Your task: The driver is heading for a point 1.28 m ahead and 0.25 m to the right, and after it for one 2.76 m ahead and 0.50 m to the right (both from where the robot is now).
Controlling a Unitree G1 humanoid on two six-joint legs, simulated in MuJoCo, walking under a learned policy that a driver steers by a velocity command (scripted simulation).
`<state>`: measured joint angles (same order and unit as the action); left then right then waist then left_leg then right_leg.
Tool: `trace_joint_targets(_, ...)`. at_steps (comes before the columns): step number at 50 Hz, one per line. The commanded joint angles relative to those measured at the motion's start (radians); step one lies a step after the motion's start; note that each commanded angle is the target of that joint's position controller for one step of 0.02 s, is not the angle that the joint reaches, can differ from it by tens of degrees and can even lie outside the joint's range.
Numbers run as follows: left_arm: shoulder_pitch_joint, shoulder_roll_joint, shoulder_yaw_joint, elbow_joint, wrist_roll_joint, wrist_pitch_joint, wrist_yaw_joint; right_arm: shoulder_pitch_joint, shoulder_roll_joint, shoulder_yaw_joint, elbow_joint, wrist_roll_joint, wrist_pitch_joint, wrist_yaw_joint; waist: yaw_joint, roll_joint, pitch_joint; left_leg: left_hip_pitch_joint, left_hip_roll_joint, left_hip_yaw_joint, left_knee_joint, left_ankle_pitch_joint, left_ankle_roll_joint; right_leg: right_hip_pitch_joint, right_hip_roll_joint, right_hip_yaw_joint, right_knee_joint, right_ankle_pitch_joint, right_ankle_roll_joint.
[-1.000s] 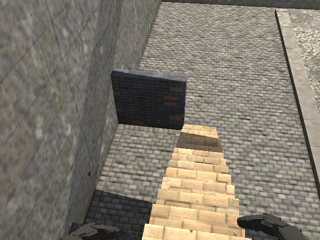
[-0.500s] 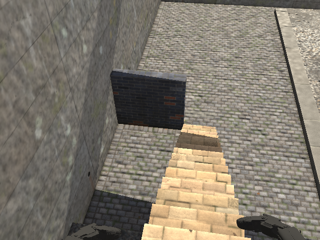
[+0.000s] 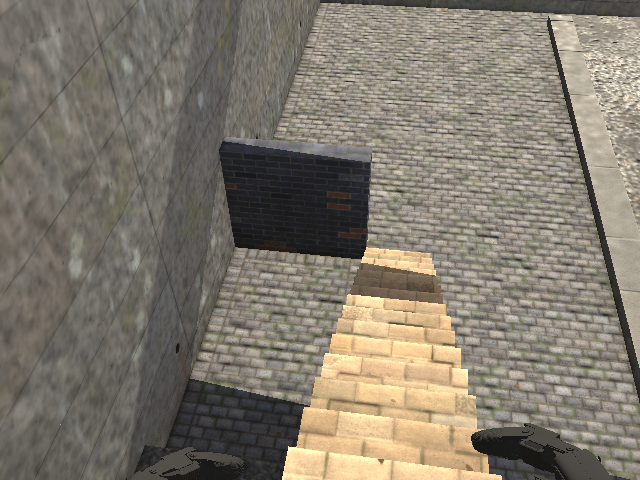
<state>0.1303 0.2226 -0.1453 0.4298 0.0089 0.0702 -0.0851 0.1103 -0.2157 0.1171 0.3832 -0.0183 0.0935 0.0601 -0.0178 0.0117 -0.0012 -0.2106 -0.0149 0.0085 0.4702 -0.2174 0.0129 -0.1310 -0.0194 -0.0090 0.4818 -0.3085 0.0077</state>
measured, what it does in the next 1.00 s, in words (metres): stands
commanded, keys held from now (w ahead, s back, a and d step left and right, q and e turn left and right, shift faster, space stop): w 0.48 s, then no key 0.52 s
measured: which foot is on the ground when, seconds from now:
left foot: down 0.00-1.00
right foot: down 0.00-1.00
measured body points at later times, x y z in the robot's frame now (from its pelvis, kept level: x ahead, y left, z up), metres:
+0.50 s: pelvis +0.00 +0.00 +0.00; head -0.01 -0.01 +0.45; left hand +0.22 +0.18 -0.04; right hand +0.22 -0.19 -0.04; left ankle +0.02 +0.11 -0.74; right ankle -0.03 -0.12 -0.74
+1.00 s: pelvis +0.02 +0.00 +0.01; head +0.01 -0.01 +0.46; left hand +0.15 +0.22 -0.10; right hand +0.16 -0.22 -0.10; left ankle +0.02 +0.11 -0.74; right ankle -0.03 -0.12 -0.74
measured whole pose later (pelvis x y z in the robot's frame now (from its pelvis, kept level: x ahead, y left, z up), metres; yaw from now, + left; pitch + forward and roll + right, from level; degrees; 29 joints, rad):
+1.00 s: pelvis +0.02 +0.00 +0.01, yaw +0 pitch -2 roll +1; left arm 0.27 0.24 -0.09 0.62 0.00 0.07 -0.02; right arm 0.25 -0.21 0.07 0.56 -0.02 0.09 0.00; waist -0.01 0.00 0.02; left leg -0.14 -0.02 0.01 0.37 -0.19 0.01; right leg -0.06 -0.02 0.00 0.38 -0.28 0.01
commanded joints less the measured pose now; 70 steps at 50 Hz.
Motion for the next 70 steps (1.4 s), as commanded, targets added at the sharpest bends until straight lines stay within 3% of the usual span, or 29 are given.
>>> trace_joint_targets(1,-0.098,0.080,0.031,-0.102,-0.002,-0.019,0.001,-0.111,-0.066,-0.027,-0.113,0.001,-0.019,-0.001,0.001,-0.018,-0.069,0.085,0.132,-0.151,-0.051,0.156,0.048,-0.080,-0.123,0.116,-0.092,0.132,-0.040)
trace_joint_targets(4,-0.098,0.081,0.031,-0.100,-0.002,-0.019,0.002,-0.112,-0.066,-0.028,-0.114,0.001,-0.019,-0.001,0.001,-0.016,-0.070,0.088,0.132,-0.152,-0.051,0.165,0.048,-0.078,-0.123,0.116,-0.092,0.136,-0.040)
trace_joint_targets(5,-0.099,0.080,0.030,-0.107,0.000,-0.016,0.004,-0.096,-0.070,-0.027,-0.107,-0.008,-0.017,-0.004,-0.003,-0.022,-0.074,0.089,0.136,-0.154,-0.063,0.167,0.051,-0.069,-0.123,0.119,-0.092,0.144,-0.038)
trace_joint_targets(24,-0.090,0.081,0.032,-0.110,0.000,-0.016,0.008,-0.100,-0.071,-0.024,-0.100,-0.005,-0.021,-0.010,0.004,-0.015,-0.070,0.092,0.136,-0.152,-0.070,0.185,0.052,-0.055,-0.122,0.114,-0.095,0.159,-0.034)
trace_joint_targets(26,-0.052,0.070,0.029,-0.088,0.005,-0.014,0.010,-0.068,-0.057,-0.020,-0.081,-0.010,-0.018,-0.011,0.005,-0.016,-0.072,0.107,0.143,-0.156,-0.083,0.199,0.051,-0.044,-0.131,0.121,-0.114,0.152,-0.031)
trace_joint_targets(31,-0.004,0.103,0.050,-0.035,0.004,-0.014,0.018,-0.006,-0.082,-0.041,-0.017,-0.008,-0.023,-0.012,0.000,-0.020,-0.015,0.095,0.148,-0.162,-0.130,0.175,0.061,-0.047,-0.131,0.126,-0.151,0.123,-0.043)
trace_joint_targets(37,0.044,0.099,0.062,0.019,0.001,-0.016,0.037,0.033,-0.073,-0.052,0.036,-0.002,-0.032,-0.028,0.004,-0.012,-0.016,0.100,0.141,-0.144,-0.131,0.183,0.065,-0.030,-0.124,0.113,-0.154,0.135,-0.046)
trace_joint_targets(38,0.049,0.100,0.067,0.029,-0.006,-0.020,0.039,0.032,-0.064,-0.050,0.039,0.002,-0.033,-0.032,0.010,0.003,-0.016,0.095,0.141,-0.142,-0.132,0.186,0.062,-0.017,-0.123,0.115,-0.158,0.136,-0.049)
trace_joint_targets(49,0.116,0.114,0.085,0.118,-0.006,-0.016,0.068,0.102,-0.079,-0.070,0.100,0.001,-0.023,-0.063,0.005,-0.016,0.007,0.120,0.130,-0.113,-0.147,0.220,0.063,0.000,-0.116,0.086,-0.172,0.188,-0.048)
trace_joint_targets(58,0.139,0.121,0.095,0.181,-0.011,-0.019,0.091,0.129,-0.084,-0.081,0.144,0.006,-0.028,-0.085,0.007,-0.014,0.016,0.136,0.131,-0.101,-0.165,0.257,0.058,0.027,-0.117,0.078,-0.191,0.232,-0.044)
trace_joint_targets(66,0.161,0.131,0.110,0.238,-0.017,-0.023,0.127,0.153,-0.093,-0.093,0.201,0.017,-0.045,-0.112,0.012,-0.016,0.020,0.141,0.133,-0.084,-0.193,0.306,0.048,0.074,-0.114,0.076,-0.215,0.285,-0.032)
trace_joint_targets(67,0.163,0.132,0.112,0.245,-0.018,-0.022,0.129,0.154,-0.094,-0.094,0.208,0.018,-0.046,-0.114,0.013,-0.015,0.021,0.143,0.133,-0.082,-0.196,0.308,0.047,0.078,-0.114,0.076,-0.219,0.287,-0.032)
trace_joint_targets(68,0.172,0.125,0.113,0.263,-0.025,-0.033,0.120,0.165,-0.106,-0.097,0.230,0.034,-0.049,-0.117,0.025,-0.016,0.033,0.147,0.149,-0.097,-0.193,0.303,0.053,0.076,-0.122,0.072,-0.232,0.282,-0.023)
trace_joint_targets(70,0.173,0.126,0.116,0.283,-0.024,-0.042,0.111,0.165,-0.113,-0.100,0.243,0.033,-0.047,-0.123,0.022,-0.020,0.039,0.154,0.154,-0.102,-0.200,0.297,0.057,0.073,-0.121,0.072,-0.242,0.286,-0.019)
